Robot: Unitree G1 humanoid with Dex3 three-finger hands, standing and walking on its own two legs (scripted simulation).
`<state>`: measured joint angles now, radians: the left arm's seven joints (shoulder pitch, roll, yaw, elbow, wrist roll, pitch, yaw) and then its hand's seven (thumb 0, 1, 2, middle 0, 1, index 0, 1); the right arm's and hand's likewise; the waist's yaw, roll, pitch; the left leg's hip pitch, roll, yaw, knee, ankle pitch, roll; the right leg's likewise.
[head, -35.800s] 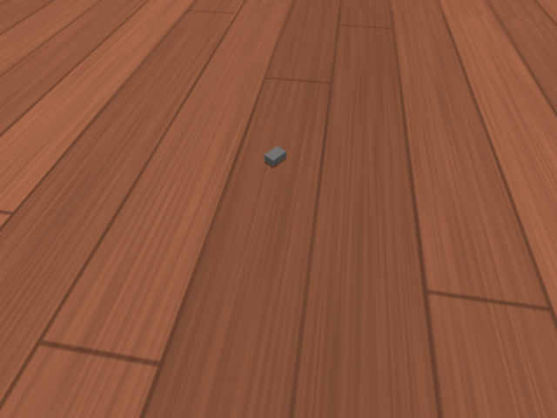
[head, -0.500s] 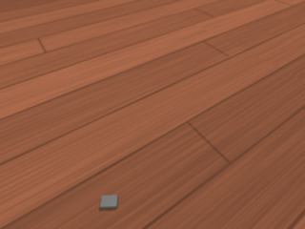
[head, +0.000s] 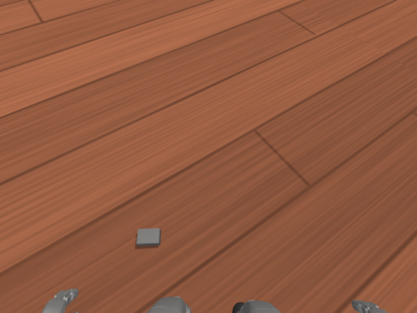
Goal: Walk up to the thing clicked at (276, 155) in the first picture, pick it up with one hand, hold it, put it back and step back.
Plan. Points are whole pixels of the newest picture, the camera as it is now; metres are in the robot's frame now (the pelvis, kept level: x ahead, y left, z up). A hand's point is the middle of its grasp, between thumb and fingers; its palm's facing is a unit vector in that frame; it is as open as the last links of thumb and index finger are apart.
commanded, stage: step back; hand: left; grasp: from above
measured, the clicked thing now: (149, 237) +0.44 +0.28 -0.75
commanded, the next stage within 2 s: none
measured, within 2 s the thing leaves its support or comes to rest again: neither
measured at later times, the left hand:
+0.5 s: hand out of the picture +0.04 +0.31 -0.17, palm faces -0.11 -0.91 -0.39, open 7.4 cm
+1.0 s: hand out of the picture -0.08 +0.31 -0.16, palm faces -0.05 -0.94 -0.35, open 7.4 cm
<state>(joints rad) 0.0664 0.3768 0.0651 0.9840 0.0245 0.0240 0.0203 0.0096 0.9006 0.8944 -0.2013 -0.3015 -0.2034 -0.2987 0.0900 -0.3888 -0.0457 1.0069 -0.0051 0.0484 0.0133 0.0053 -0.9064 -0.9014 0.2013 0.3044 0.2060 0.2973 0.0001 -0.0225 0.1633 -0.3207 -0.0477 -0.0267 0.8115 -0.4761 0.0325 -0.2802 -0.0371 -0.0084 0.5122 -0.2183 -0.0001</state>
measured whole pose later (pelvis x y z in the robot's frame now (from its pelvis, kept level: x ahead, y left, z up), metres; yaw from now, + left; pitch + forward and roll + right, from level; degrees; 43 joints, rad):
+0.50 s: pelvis -0.08 +0.05 -0.01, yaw -6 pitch -3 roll +0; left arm 0.13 0.38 0.07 0.87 0.03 0.06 0.02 0.01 0.90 0.89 -0.20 -0.30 -0.20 -0.30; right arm 0.12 -0.34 -0.05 0.87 -0.02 0.03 -0.02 0.01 -0.90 -0.90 0.21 0.31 0.21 0.30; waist -0.01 -0.02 0.20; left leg -0.29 -0.03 0.11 0.63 -0.29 0.08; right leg -0.29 0.04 0.09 0.75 -0.44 -0.01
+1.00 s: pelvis -0.22 +0.05 -0.01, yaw -2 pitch -3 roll +0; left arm 0.11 0.38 0.08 0.78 0.03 0.09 0.01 0.01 0.90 0.89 -0.20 -0.30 -0.20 -0.30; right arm 0.19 -0.36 -0.04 0.88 -0.04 0.03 0.00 0.01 -0.90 -0.90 0.20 0.30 0.21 0.30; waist -0.01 -0.06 0.19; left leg -0.22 -0.02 -0.04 0.63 -0.35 0.01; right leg -0.49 0.06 0.10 0.89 -0.45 -0.01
